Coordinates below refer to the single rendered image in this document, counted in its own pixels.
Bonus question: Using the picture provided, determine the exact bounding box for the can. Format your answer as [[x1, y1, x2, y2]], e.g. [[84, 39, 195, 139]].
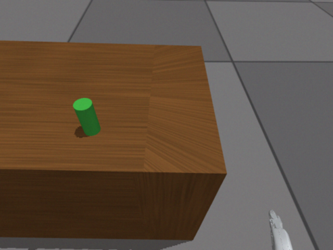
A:
[[73, 98, 100, 136]]

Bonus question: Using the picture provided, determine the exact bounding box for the right robot hand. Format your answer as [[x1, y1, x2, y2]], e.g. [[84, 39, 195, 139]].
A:
[[269, 210, 293, 250]]

